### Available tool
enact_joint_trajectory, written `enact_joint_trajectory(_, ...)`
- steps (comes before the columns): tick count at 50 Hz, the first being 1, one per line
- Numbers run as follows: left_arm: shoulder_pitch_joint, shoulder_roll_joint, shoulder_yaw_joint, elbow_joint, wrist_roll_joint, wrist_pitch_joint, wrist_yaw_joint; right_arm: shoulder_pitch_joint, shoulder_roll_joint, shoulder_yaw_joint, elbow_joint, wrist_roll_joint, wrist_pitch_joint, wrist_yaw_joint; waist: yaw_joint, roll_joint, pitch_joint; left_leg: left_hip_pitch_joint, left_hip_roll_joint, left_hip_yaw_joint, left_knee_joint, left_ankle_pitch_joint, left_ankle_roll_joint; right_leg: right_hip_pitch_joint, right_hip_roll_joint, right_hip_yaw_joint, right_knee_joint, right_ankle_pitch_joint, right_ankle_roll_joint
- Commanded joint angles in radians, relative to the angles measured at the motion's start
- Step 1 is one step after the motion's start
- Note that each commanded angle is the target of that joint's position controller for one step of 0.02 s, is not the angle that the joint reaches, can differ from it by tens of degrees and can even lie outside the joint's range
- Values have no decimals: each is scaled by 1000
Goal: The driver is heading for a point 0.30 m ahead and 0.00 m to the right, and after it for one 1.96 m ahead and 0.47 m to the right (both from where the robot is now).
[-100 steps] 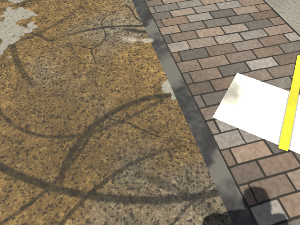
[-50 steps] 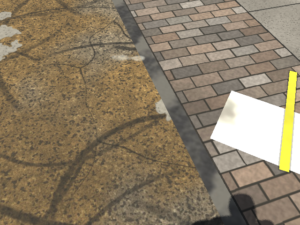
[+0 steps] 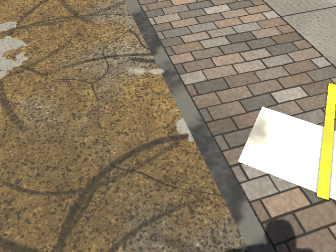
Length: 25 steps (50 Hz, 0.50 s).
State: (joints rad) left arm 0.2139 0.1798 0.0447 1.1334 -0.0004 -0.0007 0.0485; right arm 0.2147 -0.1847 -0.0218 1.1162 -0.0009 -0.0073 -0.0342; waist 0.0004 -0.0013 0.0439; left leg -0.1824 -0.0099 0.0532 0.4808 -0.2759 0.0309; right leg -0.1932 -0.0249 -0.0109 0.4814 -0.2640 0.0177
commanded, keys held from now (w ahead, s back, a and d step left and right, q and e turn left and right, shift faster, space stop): no key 0.16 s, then w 0.84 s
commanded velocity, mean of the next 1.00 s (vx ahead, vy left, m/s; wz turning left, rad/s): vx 0.30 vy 0.00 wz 0.00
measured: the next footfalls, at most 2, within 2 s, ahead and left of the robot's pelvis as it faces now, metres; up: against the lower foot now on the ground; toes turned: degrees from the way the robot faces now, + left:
right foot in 0.50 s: +0.11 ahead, -0.16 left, +0.00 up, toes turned -4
left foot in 1.00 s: +0.49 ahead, +0.06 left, +0.00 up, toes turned +3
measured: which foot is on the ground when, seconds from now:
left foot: down 0.00-0.50, up 0.52-0.98, down 1.00-1.00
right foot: down 0.00-0.22, up 0.24-0.48, down 0.50-1.00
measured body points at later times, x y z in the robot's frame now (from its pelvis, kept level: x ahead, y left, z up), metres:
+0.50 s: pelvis +0.06 -0.05 -0.01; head +0.06 -0.07 +0.44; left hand +0.11 +0.22 -0.14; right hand +0.03 -0.31 -0.17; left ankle -0.01 +0.10 -0.74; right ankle +0.07 -0.16 -0.74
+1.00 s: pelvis +0.30 -0.04 -0.02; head +0.34 -0.05 +0.42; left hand +0.18 +0.20 -0.15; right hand +0.54 -0.25 -0.12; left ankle +0.45 +0.06 -0.74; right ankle +0.08 -0.16 -0.73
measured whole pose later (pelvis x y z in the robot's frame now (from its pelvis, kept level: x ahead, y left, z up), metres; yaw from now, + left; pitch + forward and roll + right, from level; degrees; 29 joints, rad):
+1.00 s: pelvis +0.30 -0.04 -0.02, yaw +0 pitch +3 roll +0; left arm 0.51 0.20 0.05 1.10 -0.01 -0.07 0.02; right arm -0.09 -0.21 -0.04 0.87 0.03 -0.11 0.05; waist 0.07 0.01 0.04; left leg -0.54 0.01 0.07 0.51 -0.03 0.12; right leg 0.17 -0.02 -0.06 0.31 -0.48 0.00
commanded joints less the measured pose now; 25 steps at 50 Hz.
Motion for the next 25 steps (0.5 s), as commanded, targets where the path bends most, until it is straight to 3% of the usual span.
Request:
enact_joint_trajectory(1,44,90,12,-15,0,-5,3,38,-92,-13,-21,0,-7,-2,1,2,4,-30,52,-57,-103,122,19,-8,-17,13,-67,140,-25)
enact_joint_trajectory(8,62,85,8,-10,0,-7,5,54,-87,-12,-21,0,-8,-2,1,4,7,-36,53,-62,-112,106,23,-15,-17,12,-70,127,-23)
enact_joint_trajectory(9,83,75,6,1,-1,-6,5,74,-85,-12,-12,1,-7,-3,0,12,-16,-26,48,-61,-124,-10,28,-10,-1,-7,-60,36,-25)
enact_joint_trajectory(10,87,78,9,2,-7,-5,7,84,-110,-22,-11,10,-3,-6,-6,32,-3,-34,49,-77,-136,-200,49,-42,30,-41,-12,-106,-32)
enact_joint_trajectory(11,77,81,11,-8,-11,-8,8,95,-144,-34,-15,19,-2,-9,-16,68,26,-53,88,-137,-172,-395,83,-107,52,-68,53,-229,-42)
enact_joint_trajectory(13,13,59,6,-52,-13,-30,1,161,-200,-56,-15,27,-14,-8,-51,167,83,-42,282,-407,-313,-631,190,-264,39,-83,263,-232,-58)
enact_joint_trajectory(14,-19,64,8,-70,-18,-43,-7,171,-212,-63,-20,22,-27,-9,-60,172,114,-54,358,-516,-361,-616,236,-329,-4,-36,380,-222,-72)
enact_joint_trajectory(15,-44,77,15,-86,-25,-54,-15,171,-200,-62,-27,11,-42,-8,-62,154,127,-21,398,-567,-377,-557,258,-420,-37,7,495,-269,-82)
enact_joint_trajectory(16,-37,83,20,-91,-32,-64,-22,154,-186,-59,-38,9,-56,-5,-45,129,117,26,402,-562,-365,-491,252,-487,-68,38,552,-275,-93)
enact_joint_trajectory(18,-29,95,28,-94,-36,-83,-31,106,-164,-55,-66,27,-69,0,-20,92,81,60,336,-425,-346,-338,189,-469,-93,36,425,-220,-98)
enact_joint_trajectory(20,-24,72,27,-88,-33,-92,-35,86,-186,-60,-76,31,-64,3,-5,104,45,-24,249,-271,-317,-224,148,-282,-49,-34,250,-165,-83)
enact_joint_trajectory(22,71,55,30,-49,-31,-91,-41,79,-205,-65,-79,41,-54,7,47,102,22,-164,197,-180,-243,-242,140,-42,21,-121,100,-27,-63)
enact_joint_trajectory(24,224,75,44,6,-27,-80,-39,69,-177,-56,-88,41,-54,11,106,54,1,-290,153,-139,-93,-224,117,160,54,-125,49,-2,-59)
enact_joint_trajectory(25,330,136,61,16,-21,-85,-34,32,-111,-37,-106,30,-60,18,151,-115,-18,-397,80,-34,233,-115,57,256,-109,120,-83,-115,-112)
Keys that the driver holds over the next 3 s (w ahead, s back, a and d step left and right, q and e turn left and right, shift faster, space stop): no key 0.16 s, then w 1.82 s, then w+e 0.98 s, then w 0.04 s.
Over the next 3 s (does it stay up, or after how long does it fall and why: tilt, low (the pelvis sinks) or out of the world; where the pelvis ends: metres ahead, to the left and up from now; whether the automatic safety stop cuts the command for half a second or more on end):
stays up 1.40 -0.18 0.01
